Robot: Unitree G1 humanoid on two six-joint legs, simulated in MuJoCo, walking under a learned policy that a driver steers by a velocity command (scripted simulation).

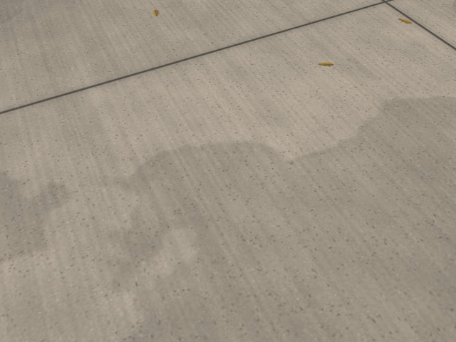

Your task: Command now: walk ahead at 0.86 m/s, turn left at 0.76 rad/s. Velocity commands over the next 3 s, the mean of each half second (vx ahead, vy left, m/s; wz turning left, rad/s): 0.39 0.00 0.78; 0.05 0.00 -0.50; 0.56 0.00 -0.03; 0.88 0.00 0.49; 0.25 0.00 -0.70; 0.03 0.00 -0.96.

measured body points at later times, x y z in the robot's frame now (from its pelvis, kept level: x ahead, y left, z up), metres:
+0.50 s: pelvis +0.27 +0.03 -0.01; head +0.33 +0.07 +0.44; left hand +0.35 +0.36 -0.09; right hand +0.53 -0.16 -0.09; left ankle +0.32 +0.09 -0.74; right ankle +0.43 -0.12 -0.65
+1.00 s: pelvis +0.41 -0.02 +0.00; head +0.47 -0.04 +0.45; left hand +0.52 +0.29 -0.07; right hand +0.61 -0.29 -0.11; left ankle +0.35 +0.12 -0.65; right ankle +0.42 -0.11 -0.74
